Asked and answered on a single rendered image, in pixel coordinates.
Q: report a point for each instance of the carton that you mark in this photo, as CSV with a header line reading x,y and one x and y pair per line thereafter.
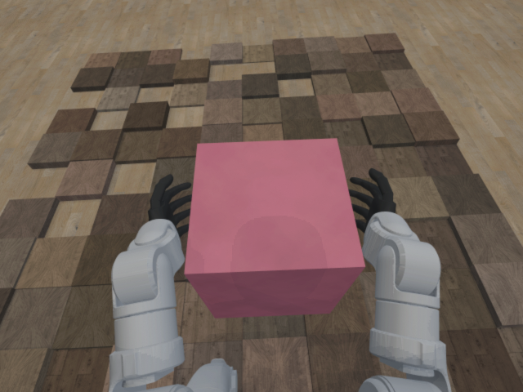
x,y
272,230

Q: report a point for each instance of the robot right upper arm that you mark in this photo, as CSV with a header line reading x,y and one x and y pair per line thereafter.
x,y
395,384

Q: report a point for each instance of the left robot hand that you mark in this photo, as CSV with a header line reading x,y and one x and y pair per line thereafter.
x,y
160,208

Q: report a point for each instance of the robot left thigh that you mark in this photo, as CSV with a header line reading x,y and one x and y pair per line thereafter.
x,y
214,377

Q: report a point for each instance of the robot left forearm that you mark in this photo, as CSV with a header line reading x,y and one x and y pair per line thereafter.
x,y
147,345

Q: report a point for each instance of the robot right forearm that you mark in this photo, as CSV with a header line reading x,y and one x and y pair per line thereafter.
x,y
406,334

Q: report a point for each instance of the right robot hand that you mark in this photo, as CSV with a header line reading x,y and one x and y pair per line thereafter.
x,y
382,200

